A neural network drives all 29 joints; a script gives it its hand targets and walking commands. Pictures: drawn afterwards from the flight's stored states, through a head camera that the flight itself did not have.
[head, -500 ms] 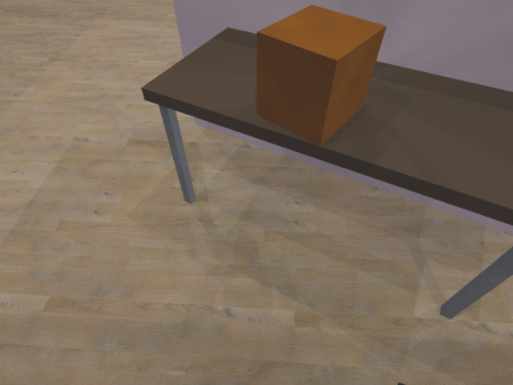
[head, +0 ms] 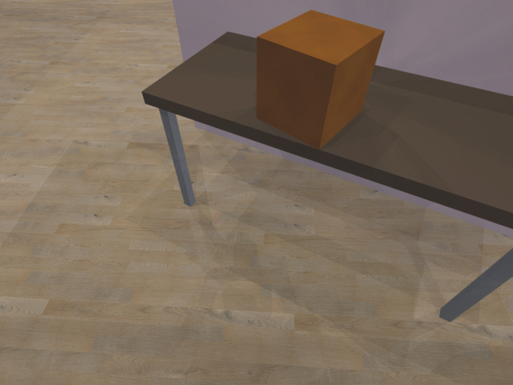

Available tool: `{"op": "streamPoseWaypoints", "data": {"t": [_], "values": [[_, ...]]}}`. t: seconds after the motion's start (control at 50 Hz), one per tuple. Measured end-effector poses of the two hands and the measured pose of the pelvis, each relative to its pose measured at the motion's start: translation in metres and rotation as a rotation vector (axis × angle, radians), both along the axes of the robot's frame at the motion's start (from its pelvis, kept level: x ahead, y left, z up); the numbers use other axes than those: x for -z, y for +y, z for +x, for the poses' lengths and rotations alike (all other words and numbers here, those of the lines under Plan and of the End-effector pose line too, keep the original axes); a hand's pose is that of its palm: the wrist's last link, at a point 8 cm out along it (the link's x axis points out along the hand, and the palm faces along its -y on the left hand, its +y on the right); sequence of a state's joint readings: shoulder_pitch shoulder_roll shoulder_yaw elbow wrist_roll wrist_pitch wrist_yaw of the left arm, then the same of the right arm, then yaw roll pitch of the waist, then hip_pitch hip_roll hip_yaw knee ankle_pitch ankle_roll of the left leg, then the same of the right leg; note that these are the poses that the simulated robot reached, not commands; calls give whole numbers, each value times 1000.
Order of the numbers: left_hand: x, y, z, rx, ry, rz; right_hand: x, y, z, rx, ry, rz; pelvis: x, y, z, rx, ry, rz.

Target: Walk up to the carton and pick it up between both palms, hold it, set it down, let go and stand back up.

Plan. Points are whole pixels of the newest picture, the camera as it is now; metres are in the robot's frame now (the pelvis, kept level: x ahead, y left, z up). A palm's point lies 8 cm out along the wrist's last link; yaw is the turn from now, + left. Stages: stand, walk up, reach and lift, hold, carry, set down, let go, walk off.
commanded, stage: stand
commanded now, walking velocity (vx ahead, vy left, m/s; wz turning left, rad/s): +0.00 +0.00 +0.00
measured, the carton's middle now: (315, 78) +0.91 -0.17 +0.00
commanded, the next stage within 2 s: none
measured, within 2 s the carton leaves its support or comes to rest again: neither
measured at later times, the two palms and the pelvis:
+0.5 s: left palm out of the picture +0.04 +0.25 -0.13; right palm out of the picture +0.03 -0.24 -0.13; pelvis +0.00 +0.00 +0.00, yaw -1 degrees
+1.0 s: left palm out of the picture +0.02 +0.25 -0.13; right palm out of the picture +0.02 -0.23 -0.13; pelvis +0.00 +0.01 +0.00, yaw -1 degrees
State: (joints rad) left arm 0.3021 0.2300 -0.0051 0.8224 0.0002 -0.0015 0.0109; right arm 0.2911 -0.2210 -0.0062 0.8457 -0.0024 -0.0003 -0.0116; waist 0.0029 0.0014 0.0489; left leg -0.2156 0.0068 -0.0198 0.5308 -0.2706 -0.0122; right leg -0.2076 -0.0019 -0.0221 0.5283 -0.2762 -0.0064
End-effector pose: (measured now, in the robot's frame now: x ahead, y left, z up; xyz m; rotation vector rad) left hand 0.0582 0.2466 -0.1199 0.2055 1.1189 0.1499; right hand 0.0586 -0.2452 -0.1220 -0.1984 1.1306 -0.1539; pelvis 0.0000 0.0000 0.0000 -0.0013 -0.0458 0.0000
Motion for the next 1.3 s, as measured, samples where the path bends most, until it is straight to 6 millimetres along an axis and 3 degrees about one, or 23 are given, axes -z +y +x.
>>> {"op": "streamPoseWaypoints", "data": {"t": [0.78, 1.3], "values": [[9, -1, -29, -24, 125, -5, 8, 8, -38, 56, 123, 10, -4, 4, 1, 16, 3, 1], [12, -3, -36, -48, 167, -11, 11, 12, -36, 56, 145, 10, -4, 5, 6, 11, 2, 2]]}}
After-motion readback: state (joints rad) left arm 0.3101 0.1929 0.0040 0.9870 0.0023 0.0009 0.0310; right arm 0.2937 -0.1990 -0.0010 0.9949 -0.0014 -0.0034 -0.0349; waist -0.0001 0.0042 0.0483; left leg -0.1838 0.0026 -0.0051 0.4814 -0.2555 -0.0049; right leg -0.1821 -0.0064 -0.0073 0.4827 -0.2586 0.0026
